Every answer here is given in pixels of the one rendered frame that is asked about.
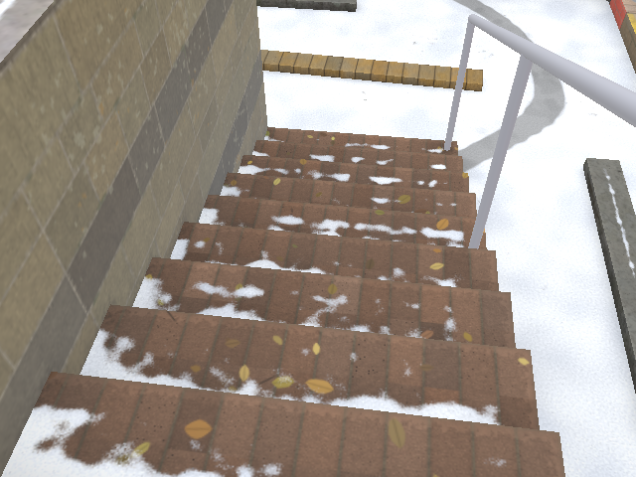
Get stairs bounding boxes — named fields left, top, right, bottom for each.
left=1, top=127, right=565, bottom=477

